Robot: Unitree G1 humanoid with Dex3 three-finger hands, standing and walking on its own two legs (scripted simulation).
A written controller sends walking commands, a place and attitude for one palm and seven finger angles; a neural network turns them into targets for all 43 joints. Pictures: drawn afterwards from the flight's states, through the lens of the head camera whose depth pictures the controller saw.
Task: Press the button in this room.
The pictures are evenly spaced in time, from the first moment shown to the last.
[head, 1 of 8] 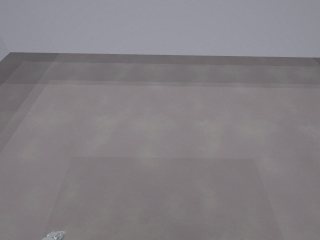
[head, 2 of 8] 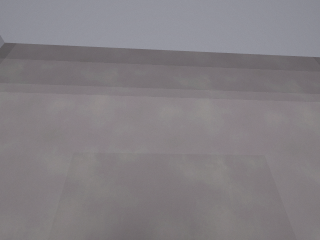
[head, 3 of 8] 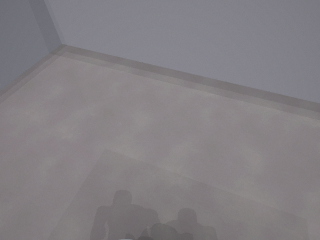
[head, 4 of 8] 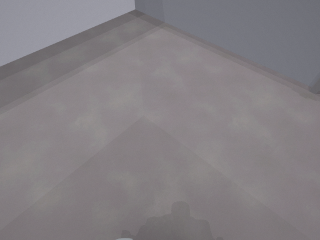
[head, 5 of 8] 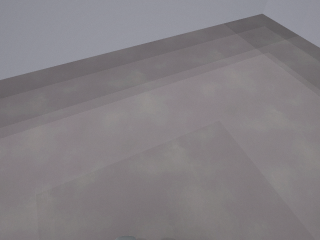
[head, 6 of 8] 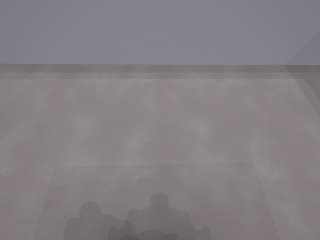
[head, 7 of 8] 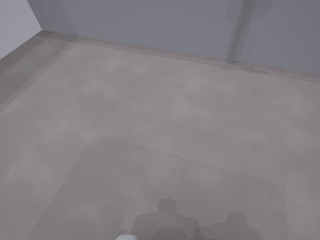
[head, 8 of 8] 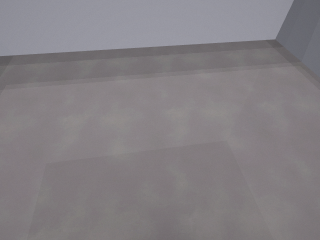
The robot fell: no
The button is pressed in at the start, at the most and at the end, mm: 0 0 0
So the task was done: no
